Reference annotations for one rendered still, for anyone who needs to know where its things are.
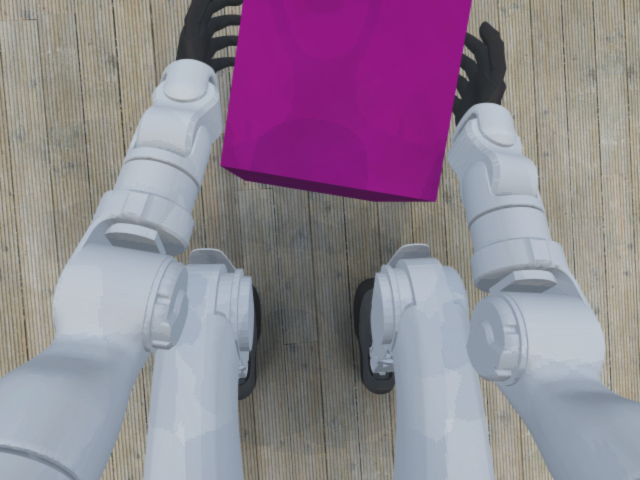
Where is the right robot forearm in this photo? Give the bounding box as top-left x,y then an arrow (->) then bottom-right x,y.
447,103 -> 605,371

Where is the left robot forearm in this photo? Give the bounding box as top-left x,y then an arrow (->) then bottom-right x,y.
52,59 -> 223,331

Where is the left robot hand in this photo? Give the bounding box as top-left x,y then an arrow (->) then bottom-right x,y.
176,0 -> 243,74

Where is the robot right upper arm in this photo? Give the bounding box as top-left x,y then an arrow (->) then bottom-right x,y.
466,291 -> 640,480

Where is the robot left upper arm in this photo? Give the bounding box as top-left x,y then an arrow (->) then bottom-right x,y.
0,243 -> 189,480

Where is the robot right thigh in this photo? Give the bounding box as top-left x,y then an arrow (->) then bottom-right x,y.
372,257 -> 495,480

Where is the carton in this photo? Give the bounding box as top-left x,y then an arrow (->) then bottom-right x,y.
220,0 -> 472,202

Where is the right robot hand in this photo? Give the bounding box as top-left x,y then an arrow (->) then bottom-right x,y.
452,21 -> 507,127

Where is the robot left foot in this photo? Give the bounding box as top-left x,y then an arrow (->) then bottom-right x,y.
238,285 -> 261,400

